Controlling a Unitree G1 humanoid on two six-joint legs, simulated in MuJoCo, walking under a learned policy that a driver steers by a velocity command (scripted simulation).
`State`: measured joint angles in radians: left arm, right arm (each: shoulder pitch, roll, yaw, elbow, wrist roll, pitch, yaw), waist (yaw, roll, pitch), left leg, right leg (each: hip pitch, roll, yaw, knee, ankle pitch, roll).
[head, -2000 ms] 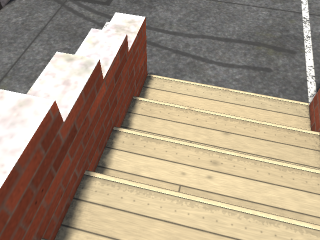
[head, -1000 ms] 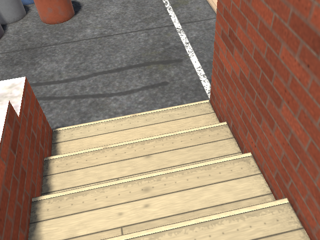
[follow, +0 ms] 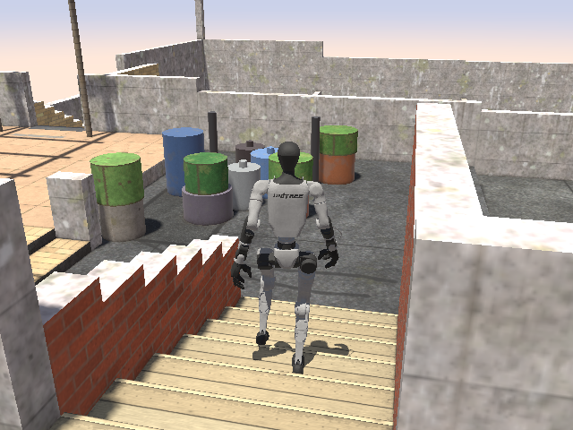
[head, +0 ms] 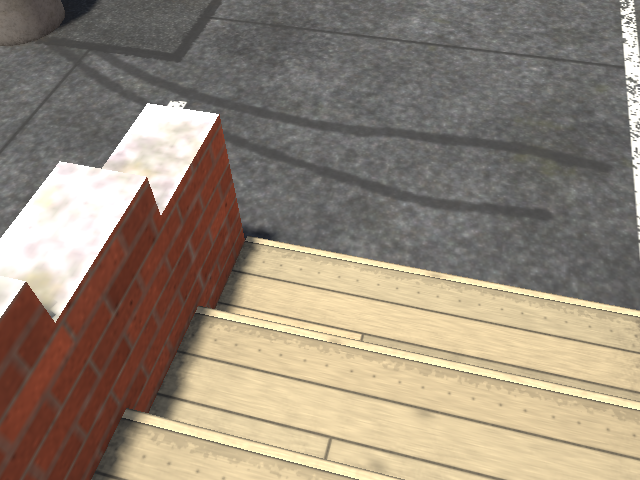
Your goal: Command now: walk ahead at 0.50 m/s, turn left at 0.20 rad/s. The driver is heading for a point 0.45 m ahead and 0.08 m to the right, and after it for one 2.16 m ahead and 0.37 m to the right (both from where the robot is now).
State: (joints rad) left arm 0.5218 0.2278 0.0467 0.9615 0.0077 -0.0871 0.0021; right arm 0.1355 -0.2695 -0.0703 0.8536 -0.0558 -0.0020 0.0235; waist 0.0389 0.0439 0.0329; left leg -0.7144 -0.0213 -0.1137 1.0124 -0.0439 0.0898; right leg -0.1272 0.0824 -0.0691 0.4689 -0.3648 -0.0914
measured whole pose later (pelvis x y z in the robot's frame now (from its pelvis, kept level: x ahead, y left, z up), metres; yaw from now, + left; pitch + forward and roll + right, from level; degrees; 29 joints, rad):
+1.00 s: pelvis +0.36 +0.00 -0.14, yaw -24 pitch +1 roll +1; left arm 0.25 0.25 0.06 0.76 0.02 0.06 0.00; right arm 0.12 -0.24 -0.04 0.76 -0.02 0.07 -0.03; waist 0.03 0.02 0.04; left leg -0.56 0.01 -0.04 1.11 -0.36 -0.03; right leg -0.37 0.14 0.06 0.57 -0.20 -0.11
